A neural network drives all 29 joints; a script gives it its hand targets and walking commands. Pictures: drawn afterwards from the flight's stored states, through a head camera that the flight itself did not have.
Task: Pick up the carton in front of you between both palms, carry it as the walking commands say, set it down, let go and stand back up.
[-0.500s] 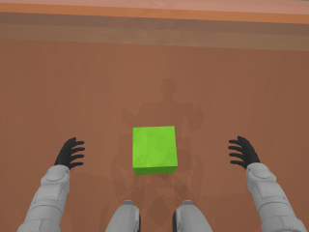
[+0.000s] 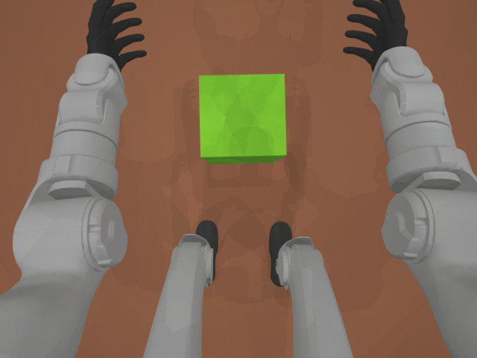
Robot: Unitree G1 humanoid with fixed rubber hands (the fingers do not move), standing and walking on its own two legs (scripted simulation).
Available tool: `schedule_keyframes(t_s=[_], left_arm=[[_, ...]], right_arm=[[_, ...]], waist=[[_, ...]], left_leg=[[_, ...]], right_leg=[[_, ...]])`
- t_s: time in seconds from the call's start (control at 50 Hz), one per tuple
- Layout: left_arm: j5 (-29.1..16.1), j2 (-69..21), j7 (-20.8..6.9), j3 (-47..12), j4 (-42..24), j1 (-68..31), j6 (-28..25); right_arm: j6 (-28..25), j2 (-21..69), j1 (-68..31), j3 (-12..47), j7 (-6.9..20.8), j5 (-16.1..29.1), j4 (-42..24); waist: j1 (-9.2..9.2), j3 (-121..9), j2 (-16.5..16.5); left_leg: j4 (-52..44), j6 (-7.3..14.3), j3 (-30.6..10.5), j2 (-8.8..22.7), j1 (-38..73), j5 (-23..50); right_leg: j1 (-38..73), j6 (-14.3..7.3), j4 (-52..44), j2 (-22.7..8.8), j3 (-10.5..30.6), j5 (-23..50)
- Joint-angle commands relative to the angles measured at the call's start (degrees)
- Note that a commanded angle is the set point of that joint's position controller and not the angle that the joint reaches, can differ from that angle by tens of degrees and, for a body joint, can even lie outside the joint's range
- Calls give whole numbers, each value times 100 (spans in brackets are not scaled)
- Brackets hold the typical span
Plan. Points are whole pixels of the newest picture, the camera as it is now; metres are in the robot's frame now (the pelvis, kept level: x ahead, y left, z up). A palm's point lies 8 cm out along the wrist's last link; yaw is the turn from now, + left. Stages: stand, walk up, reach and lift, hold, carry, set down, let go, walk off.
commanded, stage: reach and lift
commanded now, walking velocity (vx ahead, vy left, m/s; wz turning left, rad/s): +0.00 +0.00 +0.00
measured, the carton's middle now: (242, 125) +0.53 +0.02 -0.52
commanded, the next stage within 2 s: none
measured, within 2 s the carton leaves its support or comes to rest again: leaves its support in 1.80 s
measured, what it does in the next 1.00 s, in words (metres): lowers itself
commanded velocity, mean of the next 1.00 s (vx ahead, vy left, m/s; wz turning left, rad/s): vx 0.00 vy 0.00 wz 0.00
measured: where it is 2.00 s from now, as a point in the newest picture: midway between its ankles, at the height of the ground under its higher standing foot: (242, 265)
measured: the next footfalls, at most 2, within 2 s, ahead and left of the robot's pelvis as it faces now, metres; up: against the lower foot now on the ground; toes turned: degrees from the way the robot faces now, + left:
none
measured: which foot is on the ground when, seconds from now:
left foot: down 0.00-1.00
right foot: down 0.00-1.00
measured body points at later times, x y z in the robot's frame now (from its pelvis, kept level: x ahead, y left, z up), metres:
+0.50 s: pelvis +0.01 +0.00 -0.16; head +0.36 +0.00 +0.12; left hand +0.53 +0.21 -0.32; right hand +0.54 -0.18 -0.32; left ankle +0.09 +0.12 -0.61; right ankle +0.09 -0.12 -0.61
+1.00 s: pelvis -0.02 +0.00 -0.27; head +0.36 +0.00 -0.05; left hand +0.53 +0.20 -0.47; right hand +0.55 -0.17 -0.47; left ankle +0.09 +0.12 -0.61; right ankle +0.09 -0.12 -0.61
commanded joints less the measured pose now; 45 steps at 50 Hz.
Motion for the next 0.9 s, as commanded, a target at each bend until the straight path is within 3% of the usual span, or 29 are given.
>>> schedule_keyframes(t_s=[0.0,0.12,0.22,0.36,0.5,0.58,0.66,0.78,0.88], left_arm=[[227,628,-4,279,-648,-1155,-263],[395,195,-43,455,-658,-572,-716],[351,87,8,433,-481,-137,-947],[-359,572,237,-202,-743,-406,-1041],[-1093,1045,438,-828,-1036,-1298,-810],[-1189,1134,476,-904,-546,-1857,-657],[-1184,1165,444,-917,172,-2260,-682],[-1189,1257,390,-1008,793,-2727,-880],[-1408,1472,448,-1254,644,-3115,-1051]], right_arm=[[-270,-614,-1228,-263,-8,-227,-592],[-710,-125,-670,-455,-13,-418,-662],[-925,-1,-153,-431,-98,-425,-559],[-1028,-433,-478,301,-348,325,-957],[-801,-898,-1312,856,-534,1032,-1194],[-644,-980,-1916,944,-574,1170,-743],[-668,-1027,-2296,995,-548,1194,-14],[-860,-1119,-2696,1071,-479,1215,652],[-1037,-1307,-3106,1311,-524,1458,422]], waist=[[58,-6322,-31],[78,-6086,-109],[26,-5884,-97],[44,-6981,-111],[32,-7545,-68],[68,-6714,-121],[72,-5766,-108],[51,-4977,-46],[65,-5694,-66]], left_leg=[[-511,-185,246,-452,2985,1112],[135,-159,147,-438,1930,2165],[1079,-190,70,-420,875,2320],[2536,-270,88,-431,514,2414],[3494,-263,249,-364,399,1439],[3791,-229,304,-270,-282,306],[4099,-188,265,-172,-797,-326],[4590,-189,170,-93,-1062,-328],[4987,-199,160,-97,-622,350]], right_leg=[[3145,143,-455,456,-139,954],[2281,112,216,439,-34,2125],[1095,152,1149,417,13,2265],[540,208,2629,428,-51,2258],[465,167,3580,382,-218,1232],[80,146,3866,282,-226,168],[-429,148,4155,191,-173,-434],[-849,165,4625,136,-101,-459],[-358,179,5065,146,-110,263]])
